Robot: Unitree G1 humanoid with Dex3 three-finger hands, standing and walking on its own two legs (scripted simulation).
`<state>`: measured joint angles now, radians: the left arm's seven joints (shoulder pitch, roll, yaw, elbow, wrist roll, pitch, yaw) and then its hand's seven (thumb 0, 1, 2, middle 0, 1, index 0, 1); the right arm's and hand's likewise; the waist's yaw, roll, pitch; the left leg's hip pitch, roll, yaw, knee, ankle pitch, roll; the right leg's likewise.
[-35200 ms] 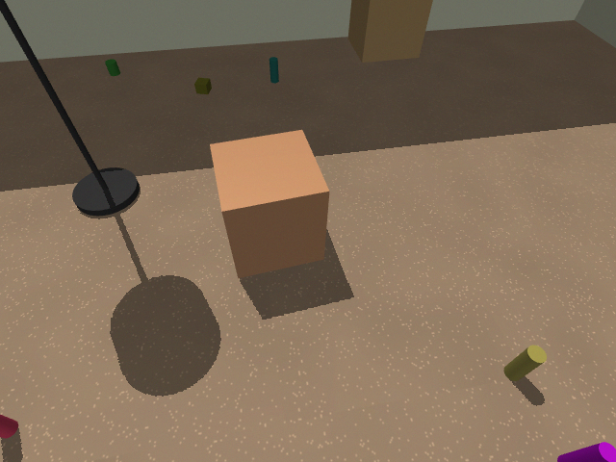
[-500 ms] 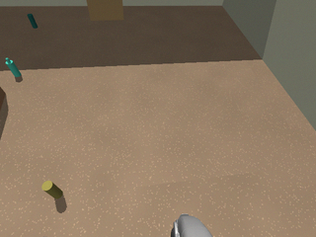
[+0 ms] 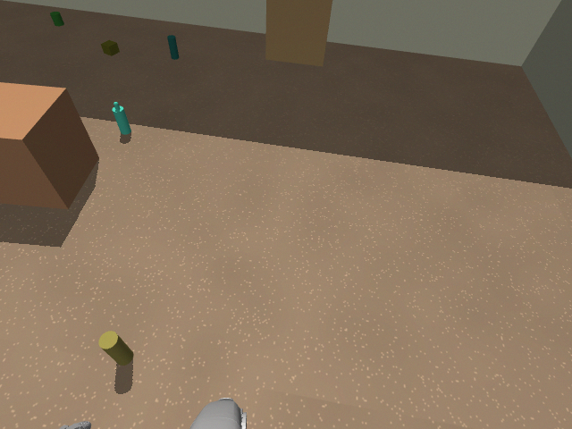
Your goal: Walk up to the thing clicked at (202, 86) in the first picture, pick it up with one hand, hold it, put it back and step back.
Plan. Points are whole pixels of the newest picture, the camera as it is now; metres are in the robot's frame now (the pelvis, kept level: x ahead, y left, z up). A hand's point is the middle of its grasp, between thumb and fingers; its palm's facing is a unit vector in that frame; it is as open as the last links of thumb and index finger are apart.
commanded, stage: walk up
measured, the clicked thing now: (110, 48) +2.40 +1.31 -0.74
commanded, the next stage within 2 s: stand in 1.24 s
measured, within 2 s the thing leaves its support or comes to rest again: neither
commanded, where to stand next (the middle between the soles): +0.14 -0.03 m, yaw +9 degrees
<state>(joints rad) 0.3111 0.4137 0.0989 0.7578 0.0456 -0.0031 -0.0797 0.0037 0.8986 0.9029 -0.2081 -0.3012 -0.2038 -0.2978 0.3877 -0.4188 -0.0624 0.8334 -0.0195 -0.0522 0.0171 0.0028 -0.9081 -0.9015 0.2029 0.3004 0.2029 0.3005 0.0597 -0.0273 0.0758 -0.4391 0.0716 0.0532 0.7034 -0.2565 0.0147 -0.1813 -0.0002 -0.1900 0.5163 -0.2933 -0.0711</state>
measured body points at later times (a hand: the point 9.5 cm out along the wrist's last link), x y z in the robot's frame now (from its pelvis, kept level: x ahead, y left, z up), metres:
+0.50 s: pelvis +0.07 -0.04 -0.02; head +0.10 -0.05 +0.43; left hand +0.08 +0.28 -0.13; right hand +0.23 -0.34 -0.13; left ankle +0.07 +0.10 -0.70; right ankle +0.12 -0.19 -0.73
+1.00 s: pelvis +0.08 -0.03 +0.00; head +0.10 -0.03 +0.44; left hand +0.09 +0.28 -0.13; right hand +0.23 -0.31 -0.13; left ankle +0.08 +0.10 -0.73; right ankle +0.12 -0.18 -0.73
